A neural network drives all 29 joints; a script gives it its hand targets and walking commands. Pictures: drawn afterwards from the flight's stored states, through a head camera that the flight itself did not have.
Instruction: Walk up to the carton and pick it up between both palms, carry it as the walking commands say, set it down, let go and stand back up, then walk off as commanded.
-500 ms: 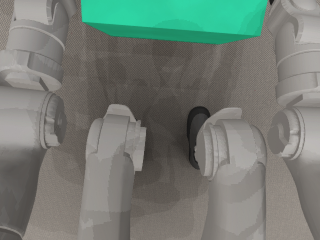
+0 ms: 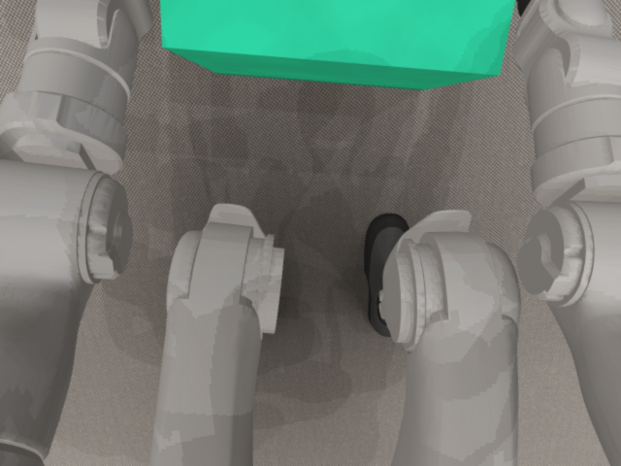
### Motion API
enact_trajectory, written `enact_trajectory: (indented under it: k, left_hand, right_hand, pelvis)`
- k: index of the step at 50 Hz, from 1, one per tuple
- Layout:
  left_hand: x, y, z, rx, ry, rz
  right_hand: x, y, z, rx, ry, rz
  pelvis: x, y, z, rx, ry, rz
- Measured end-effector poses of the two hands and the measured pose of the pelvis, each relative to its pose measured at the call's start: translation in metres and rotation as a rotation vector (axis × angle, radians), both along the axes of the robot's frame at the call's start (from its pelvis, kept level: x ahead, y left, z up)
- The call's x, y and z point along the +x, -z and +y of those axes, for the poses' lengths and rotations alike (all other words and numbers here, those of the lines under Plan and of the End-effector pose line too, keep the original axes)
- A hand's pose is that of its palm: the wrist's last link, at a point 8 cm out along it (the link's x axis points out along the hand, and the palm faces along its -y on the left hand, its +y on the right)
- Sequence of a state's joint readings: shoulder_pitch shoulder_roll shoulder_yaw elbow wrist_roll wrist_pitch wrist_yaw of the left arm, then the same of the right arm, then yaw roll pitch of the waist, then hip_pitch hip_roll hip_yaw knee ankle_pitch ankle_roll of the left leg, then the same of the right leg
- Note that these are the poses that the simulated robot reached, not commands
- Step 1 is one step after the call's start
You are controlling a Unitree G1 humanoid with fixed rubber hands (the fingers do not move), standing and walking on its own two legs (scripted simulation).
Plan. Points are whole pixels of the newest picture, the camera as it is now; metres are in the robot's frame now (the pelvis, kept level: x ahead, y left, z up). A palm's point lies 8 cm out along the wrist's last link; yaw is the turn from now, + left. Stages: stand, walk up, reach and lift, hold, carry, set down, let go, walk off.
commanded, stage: set down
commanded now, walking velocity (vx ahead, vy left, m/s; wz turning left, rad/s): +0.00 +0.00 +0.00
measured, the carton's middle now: out of the picture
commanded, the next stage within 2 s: none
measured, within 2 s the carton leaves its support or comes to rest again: neither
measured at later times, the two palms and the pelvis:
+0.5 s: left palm out of the picture +0.55 +0.18 -0.18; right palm out of the picture +0.53 -0.20 -0.18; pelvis +0.00 +0.00 -0.01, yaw +0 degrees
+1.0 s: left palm out of the picture +0.56 +0.18 -0.20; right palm out of the picture +0.55 -0.21 -0.20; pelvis +0.01 -0.01 +0.00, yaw +1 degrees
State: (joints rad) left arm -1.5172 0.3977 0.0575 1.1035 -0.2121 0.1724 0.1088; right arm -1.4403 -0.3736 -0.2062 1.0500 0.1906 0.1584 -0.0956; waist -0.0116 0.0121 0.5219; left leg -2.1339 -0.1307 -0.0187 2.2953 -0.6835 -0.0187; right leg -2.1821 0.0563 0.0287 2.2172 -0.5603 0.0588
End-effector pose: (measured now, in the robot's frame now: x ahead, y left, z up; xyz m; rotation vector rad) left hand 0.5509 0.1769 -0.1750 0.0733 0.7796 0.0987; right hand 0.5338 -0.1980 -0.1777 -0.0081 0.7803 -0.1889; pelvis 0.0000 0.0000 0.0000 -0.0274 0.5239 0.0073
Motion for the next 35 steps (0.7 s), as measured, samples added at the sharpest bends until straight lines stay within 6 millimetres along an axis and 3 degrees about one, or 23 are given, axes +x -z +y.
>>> enact_trajectory:
  k: [35]
  left_hand:
    - [-0.0003, 0.0036, 0.0029, -0.029, 0.020, -0.018]
  right_hand:
    - [0.0010, 0.0033, -0.0023, 0.010, -0.020, -0.010]
  pelvis:
    - [0.0016, 0.0078, -0.0009, -0.004, -0.001, -0.015]
